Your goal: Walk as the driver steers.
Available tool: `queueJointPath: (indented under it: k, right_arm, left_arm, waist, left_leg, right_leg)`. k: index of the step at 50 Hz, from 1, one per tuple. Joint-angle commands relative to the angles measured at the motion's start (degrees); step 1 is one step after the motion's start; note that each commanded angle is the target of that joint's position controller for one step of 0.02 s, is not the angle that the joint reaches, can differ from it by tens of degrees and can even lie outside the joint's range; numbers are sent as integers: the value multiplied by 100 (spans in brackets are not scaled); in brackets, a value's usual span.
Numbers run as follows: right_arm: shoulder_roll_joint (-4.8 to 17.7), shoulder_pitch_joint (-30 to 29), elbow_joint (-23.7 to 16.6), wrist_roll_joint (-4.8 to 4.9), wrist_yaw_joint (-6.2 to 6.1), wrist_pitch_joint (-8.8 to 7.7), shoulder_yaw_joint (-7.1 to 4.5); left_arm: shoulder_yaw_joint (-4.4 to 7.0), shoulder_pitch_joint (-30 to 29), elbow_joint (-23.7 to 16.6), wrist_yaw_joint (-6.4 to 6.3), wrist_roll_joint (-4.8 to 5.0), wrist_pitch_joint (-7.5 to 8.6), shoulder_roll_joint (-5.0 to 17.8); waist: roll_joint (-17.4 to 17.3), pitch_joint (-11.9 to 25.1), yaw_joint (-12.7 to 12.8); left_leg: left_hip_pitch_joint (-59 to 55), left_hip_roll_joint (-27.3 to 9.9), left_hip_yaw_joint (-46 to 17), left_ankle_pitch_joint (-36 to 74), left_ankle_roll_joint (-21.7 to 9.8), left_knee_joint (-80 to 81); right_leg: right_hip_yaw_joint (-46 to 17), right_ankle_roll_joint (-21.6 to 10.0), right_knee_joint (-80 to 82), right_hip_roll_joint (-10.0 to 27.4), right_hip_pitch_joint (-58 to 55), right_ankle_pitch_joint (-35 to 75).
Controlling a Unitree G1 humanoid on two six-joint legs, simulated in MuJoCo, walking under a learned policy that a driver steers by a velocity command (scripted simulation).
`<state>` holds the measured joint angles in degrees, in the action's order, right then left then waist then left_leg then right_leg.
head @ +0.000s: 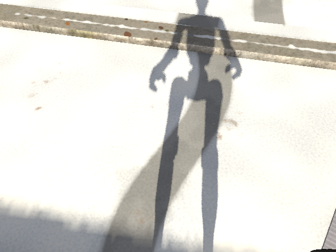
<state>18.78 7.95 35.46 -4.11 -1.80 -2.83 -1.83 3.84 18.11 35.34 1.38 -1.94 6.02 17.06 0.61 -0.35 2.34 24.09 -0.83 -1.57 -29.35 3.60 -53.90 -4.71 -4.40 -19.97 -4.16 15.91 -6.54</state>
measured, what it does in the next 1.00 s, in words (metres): steps on the spot, turning right: left foot, then right foot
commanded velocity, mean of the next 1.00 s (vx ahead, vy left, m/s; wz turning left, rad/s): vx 0.00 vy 0.00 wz -0.43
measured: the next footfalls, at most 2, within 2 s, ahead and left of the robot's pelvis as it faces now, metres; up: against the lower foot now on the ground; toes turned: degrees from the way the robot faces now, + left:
left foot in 0.14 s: +0.02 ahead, +0.14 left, +0.00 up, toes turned -6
right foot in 0.60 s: -0.03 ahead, -0.13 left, +0.00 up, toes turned -24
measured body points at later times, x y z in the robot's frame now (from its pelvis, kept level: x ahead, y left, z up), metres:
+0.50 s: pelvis -0.02 +0.03 +0.00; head +0.01 +0.02 +0.45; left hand +0.19 +0.23 -0.10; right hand +0.03 -0.29 -0.08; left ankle -0.02 +0.14 -0.75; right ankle -0.06 -0.11 -0.71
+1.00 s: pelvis -0.04 -0.05 -0.01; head -0.01 -0.08 +0.43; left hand +0.23 +0.09 -0.09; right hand -0.08 -0.33 -0.14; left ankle +0.04 +0.09 -0.74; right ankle -0.06 -0.12 -0.75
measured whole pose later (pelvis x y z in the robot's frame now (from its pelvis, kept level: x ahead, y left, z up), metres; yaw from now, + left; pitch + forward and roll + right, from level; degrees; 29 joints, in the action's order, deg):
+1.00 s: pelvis -0.04 -0.05 -0.01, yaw -26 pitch +2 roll -1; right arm 17.1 14.3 45.1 -1.5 2.1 -2.8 -0.7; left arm 2.1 9.3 34.5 5.8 0.5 5.7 15.2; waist -2.4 -2.9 -1.4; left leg 20.0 -6.8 0.3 -12.1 5.9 -35.8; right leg 0.5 -5.0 -28.6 -6.3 16.0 -14.1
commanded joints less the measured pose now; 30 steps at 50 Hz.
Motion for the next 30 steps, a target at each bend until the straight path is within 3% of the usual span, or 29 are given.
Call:
queueJointPath:
  k: [1, 3, 4, 6, 7, 8, 9, 10, 11, 12, 13, 15, 17, 20, 24, 26, 29, 30]
  right_arm:
    - [281, 541, -53, 132, 118, 76, 23]
    - [391, 676, 31, 236, 140, 63, 31]
    - [457, 800, 75, 282, 143, 43, 10]
    - [583, 780, 17, 361, 137, -3, -33]
    - [692, 872, -61, 384, 101, -54, -69]
    - [1101, 1101, -152, 399, 2, -140, -177]
    - [1323, 785, -206, 122, 7, -220, -284]
    - [986, 541, -277, 128, 2, -289, -251]
    - [677, 53, -383, 229, 55, -337, -183]
    - [425, -375, -557, 237, 73, -361, -89]
    - [388, -442, -562, 278, 54, -384, -75]
    - [619, -337, -571, 201, -47, -334, -190]
    - [761, 256, -425, 236, -107, -259, -269]
    - [871, 865, -193, 246, -85, -200, -386]
    - [1027, 575, -244, 134, 4, -193, -542]
    - [1018, 290, -321, 63, -10, -208, -565]
    - [935, -102, -237, 127, -52, -152, -505]
    - [778, 20, -114, 149, -19, -117, -429]
  left_arm:
    - [267, -428, -587, 35, -19, 95, 959]
    - [302, -358, -583, 142, -18, 52, 1006]
    - [294, -413, -569, 192, 7, -6, 1006]
    - [195, -248, -395, 264, 2, -118, 854]
    - [97, -61, -282, 266, -29, -141, 657]
    - [-56, 131, -397, 226, -93, -143, 199]
    - [-75, -139, -566, 195, -246, -91, 207]
    - [45, -268, -320, 126, -286, -131, 622]
    - [127, -79, -161, 14, -258, -151, 794]
    - [167, 79, -31, -19, -248, -158, 890]
    - [132, -15, -61, -16, -283, -159, 776]
    - [43, -102, -8, 140, -188, -193, 556]
    - [-10, -377, -62, 254, -78, -231, 437]
    - [-85, -627, -137, 296, -88, -310, 311]
    - [-91, -534, -97, 348, -176, -364, 434]
    - [-28, -525, -52, 384, -107, -330, 562]
    - [80, -584, -57, 422, 50, -191, 660]
    - [146, -513, -46, 407, 112, -116, 743]
  waist:
    - [355, 409, -226]
    - [435, 472, -90]
    - [399, 497, -140]
    - [422, 533, -149]
    - [344, 642, -199]
    - [-603, 1020, -136]
    - [-1312, 319, -225]
    - [-340, 320, -245]
    - [-300, 280, 28]
    - [-472, 265, 154]
    - [-621, 244, 155]
    - [-393, 270, -40]
    - [-396, 178, -388]
    - [-493, 93, -665]
    - [-709, 91, -550]
    - [-772, 141, -459]
    - [-649, 207, -210]
    - [-509, 331, -163]
  left_leg:
    - [-622, 64, -7, 328, 62, 1061]
    - [-766, 189, 64, 851, -47, 1898]
    - [-973, 262, 158, 1248, -145, 2454]
    - [-1535, 240, 211, 1970, -526, 3253]
    - [-1932, -203, -24, 2553, -1041, 3444]
    - [-2864, -1548, -1381, 3988, -2438, 3659]
    - [-2611, -2797, -2801, 3873, -3399, 4406]
    - [-2252, -2568, -2175, 3436, -2837, 4533]
    - [-1889, -1998, -1424, 3297, -2310, 4495]
    - [-1595, -1681, -897, 3509, -2023, 4506]
    - [-1518, -1497, -504, 3879, -1914, 4460]
    - [-1710, -1288, -10, 4028, -1872, 4383]
    - [-2374, -1312, 186, 3768, -1904, 4390]
    - [-3098, -1701, 165, 4061, -2043, 4300]
    - [-2761, -1927, 308, 4163, -2006, 4282]
    - [-2688, -2000, 356, 3727, -1849, 4251]
    - [-2171, -1793, 553, 2535, -1374, 3810]
    - [-1830, -1611, 644, 2164, -1152, 3580]
  right_leg:
    - [-1475, -1126, 519, 1314, 6, 563]
    - [-1856, -1243, 332, 1409, -146, 276]
    - [-1994, -1279, 203, 1428, -117, 223]
    - [-2183, -1128, 21, 1343, 165, 66]
    - [-2132, -807, -210, 1202, 446, -317]
    - [-1389, -122, -1180, 518, 1389, -1549]
    - [-348, 607, -2435, -167, 2599, -2537]
    - [-292, 716, -3683, 397, 2386, -2340]
    - [-151, 803, -4324, 357, 2119, -2072]
    - [-53, 901, -4796, 341, 1938, -1785]
    - [89, 931, -5094, 339, 1828, -1564]
    - [349, 991, -5177, 404, 1795, -1266]
    - [367, 1062, -4407, 601, 2096, -1091]
    - [450, 1035, -3062, 897, 2214, -1190]
    - [742, 646, -1981, 873, 1281, -1327]
    - [721, 498, -1619, 823, 941, -1091]
    - [790, 82, -371, 514, -14, 48]
    - [807, -137, -53, 400, -616, 663]
Over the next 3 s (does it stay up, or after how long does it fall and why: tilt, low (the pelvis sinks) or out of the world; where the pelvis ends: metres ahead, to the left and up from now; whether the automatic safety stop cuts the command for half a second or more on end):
stays up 0.68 -0.40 -0.17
